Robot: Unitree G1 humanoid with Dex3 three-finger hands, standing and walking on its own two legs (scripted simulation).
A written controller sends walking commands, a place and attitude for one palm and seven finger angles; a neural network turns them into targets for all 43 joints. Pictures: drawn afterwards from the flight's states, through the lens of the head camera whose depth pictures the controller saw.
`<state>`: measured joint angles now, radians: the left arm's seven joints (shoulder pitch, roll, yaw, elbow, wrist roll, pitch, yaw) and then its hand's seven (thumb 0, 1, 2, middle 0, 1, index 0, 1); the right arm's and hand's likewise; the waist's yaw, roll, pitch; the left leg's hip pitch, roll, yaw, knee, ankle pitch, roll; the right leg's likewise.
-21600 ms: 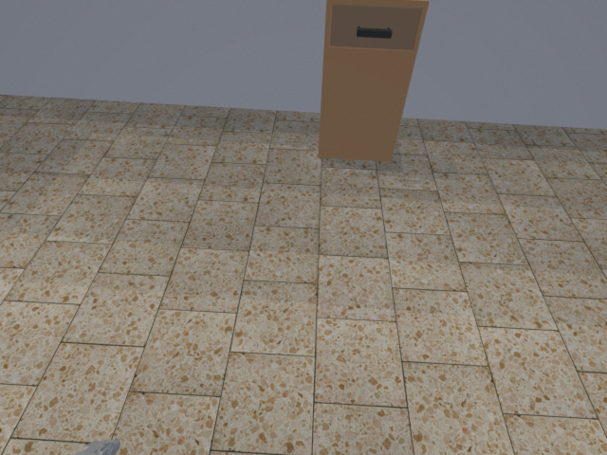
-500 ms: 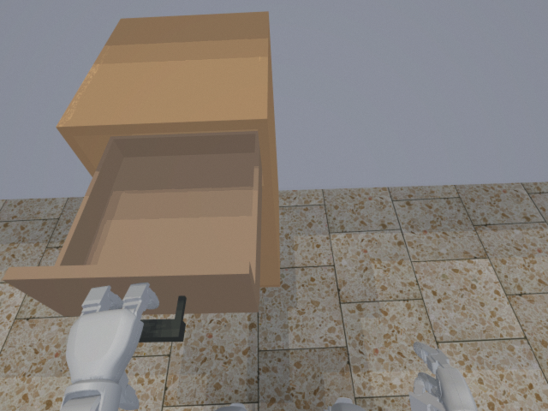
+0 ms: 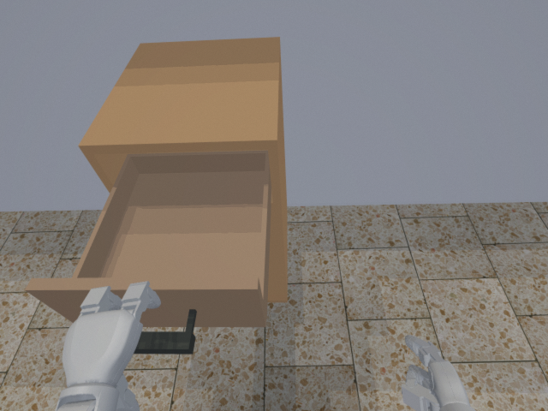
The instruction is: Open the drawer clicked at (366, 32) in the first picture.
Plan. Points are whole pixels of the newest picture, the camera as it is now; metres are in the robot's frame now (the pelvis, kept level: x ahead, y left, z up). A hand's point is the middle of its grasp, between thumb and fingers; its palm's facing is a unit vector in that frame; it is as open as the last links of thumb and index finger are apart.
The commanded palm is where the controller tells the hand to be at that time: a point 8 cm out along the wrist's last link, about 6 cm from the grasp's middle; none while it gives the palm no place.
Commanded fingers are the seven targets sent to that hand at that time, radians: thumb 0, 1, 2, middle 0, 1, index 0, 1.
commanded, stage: lift the hand off the handle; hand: left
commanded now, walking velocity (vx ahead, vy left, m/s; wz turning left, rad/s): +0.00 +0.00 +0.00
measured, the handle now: (152, 328) +0.24 +0.24 -0.06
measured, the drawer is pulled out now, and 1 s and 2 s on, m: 0.30 0.30 0.30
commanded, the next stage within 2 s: draw the hand back to the body in 1.24 s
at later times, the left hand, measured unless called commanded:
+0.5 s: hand (116, 333) +0.20 +0.24 +0.04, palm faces +0.02 -0.10 -0.99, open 13.7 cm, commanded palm +0.18 +0.24 +0.10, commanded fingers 0.00 -0.50 0.30 -0.30 -1.20 -0.30 -1.20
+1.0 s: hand (102, 327) +0.20 +0.24 +0.08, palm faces +0.04 -0.13 -0.99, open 13.8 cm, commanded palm +0.18 +0.23 +0.14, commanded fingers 0.00 -0.50 0.30 -0.30 -1.20 -0.30 -1.20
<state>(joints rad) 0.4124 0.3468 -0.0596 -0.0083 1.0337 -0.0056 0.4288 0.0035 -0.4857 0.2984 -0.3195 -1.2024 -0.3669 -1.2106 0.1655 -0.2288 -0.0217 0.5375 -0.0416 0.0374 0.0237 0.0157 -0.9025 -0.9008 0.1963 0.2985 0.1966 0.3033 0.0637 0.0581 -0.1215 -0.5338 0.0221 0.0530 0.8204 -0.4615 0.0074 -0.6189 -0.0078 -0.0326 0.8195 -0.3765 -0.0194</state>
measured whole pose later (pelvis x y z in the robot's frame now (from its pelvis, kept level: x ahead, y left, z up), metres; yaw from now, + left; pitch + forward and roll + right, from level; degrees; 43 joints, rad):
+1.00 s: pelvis +0.01 +0.01 +0.03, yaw +0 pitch +4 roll +0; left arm 0.45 0.39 -0.05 -0.24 0.97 0.02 0.26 0.00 -0.49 0.30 -0.32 -1.20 -0.32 -1.20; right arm 0.15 -0.23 -0.01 0.55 -0.02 0.05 0.03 0.02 -0.90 -0.90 0.19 0.30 0.20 0.30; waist 0.11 0.08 -0.06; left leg -0.29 0.01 0.06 0.60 -0.38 0.01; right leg -0.38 -0.01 -0.03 0.61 -0.30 -0.01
